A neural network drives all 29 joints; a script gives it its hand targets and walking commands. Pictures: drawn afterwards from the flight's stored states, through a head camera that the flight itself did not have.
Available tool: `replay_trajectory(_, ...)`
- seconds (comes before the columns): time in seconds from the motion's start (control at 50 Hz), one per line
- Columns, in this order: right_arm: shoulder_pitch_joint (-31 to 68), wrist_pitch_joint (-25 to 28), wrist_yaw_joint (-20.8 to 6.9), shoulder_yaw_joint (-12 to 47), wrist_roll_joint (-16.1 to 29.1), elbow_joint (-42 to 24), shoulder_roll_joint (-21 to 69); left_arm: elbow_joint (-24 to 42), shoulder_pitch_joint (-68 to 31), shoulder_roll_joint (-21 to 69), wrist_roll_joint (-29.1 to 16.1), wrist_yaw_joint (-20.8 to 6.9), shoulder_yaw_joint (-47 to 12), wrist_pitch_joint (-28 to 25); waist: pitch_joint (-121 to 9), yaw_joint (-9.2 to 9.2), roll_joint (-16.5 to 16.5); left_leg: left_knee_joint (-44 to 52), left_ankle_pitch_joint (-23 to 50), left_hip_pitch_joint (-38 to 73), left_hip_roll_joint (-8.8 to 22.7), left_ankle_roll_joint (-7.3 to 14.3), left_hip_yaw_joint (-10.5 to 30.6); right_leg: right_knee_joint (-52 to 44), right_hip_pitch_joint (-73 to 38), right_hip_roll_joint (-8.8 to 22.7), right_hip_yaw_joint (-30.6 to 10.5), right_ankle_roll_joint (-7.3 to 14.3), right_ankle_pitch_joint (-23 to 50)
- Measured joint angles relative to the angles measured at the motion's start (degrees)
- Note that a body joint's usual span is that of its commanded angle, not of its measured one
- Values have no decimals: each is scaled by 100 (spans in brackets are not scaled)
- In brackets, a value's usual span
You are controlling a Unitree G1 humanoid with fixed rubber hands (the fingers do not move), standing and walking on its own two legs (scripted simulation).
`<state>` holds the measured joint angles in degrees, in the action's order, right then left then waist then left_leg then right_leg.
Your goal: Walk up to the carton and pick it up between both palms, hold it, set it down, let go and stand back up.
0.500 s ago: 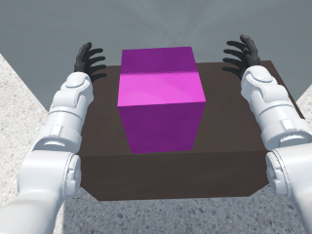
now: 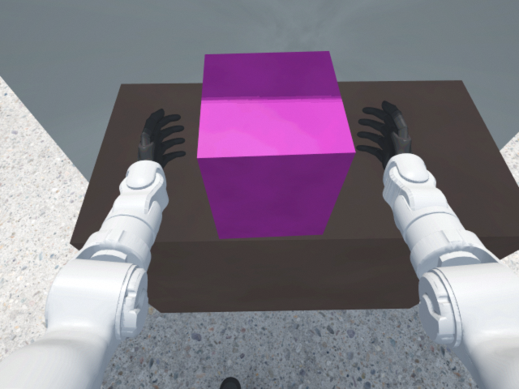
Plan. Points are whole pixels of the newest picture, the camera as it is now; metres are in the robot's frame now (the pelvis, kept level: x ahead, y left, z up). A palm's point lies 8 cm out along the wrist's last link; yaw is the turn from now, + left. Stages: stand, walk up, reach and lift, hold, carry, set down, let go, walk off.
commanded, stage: reach and lift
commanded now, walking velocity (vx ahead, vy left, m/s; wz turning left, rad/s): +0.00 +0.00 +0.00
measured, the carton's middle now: (269, 153) +0.51 +0.06 +0.01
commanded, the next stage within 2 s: none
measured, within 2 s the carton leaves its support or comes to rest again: neither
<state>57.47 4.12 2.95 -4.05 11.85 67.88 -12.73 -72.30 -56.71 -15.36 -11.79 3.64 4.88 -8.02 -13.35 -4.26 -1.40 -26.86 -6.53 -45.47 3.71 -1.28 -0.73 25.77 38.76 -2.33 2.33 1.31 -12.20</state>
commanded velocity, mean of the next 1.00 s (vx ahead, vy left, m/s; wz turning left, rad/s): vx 0.00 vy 0.00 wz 0.00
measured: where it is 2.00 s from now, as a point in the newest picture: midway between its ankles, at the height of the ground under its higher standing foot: outside the picture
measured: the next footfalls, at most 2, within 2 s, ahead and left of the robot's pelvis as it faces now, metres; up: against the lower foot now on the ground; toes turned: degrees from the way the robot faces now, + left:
none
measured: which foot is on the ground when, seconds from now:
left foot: down 0.00-1.00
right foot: down 0.00-1.00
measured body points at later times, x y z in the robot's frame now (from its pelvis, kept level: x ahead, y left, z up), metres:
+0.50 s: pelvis +0.00 +0.02 -0.01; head +0.15 +0.02 +0.41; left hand +0.48 +0.23 +0.02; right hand +0.51 -0.12 +0.03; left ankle +0.04 +0.13 -0.73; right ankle -0.03 -0.11 -0.73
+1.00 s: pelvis +0.01 +0.01 +0.00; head +0.17 +0.00 +0.42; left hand +0.46 +0.20 +0.00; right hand +0.48 -0.10 -0.01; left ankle +0.04 +0.13 -0.73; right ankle -0.03 -0.10 -0.73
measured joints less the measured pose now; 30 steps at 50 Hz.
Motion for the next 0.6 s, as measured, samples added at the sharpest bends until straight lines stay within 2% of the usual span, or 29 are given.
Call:
replay_trajectory(0.12, 39, 222, -11, -95, -163, 67, 20, -220, -190, 80, -72, 50, -92, -323, -24, -1, 61, -235, -52, -399, 4, 48, -16, 200, 390, 6, -15, -38, -24)
replay_trajectory(0.3, 86, 488, -31, 105, -58, 224, -64, -715, -428, 206, -59, 56, -59, -663, -196, -22, 53, -513, -187, -824, -15, 122, -122, 513, 864, 50, -111, -109, -142)
replay_trajectory(0.46, 255, 669, -95, 91, -132, 222, -34, -391, -346, 293, 48, 109, 97, -735, -63, -110, 123, -682, -296, -936, -3, 159, -170, 616, 964, 52, -152, -144, -197)
replay_trajectory(0.6, 320, 754, -68, -274, -695, -47, 124, 19, -329, 493, 427, 77, 493, -755, 250, -163, 223, -625, -244, -936, -14, 173, -177, 577, 976, 67, -144, -156, -149)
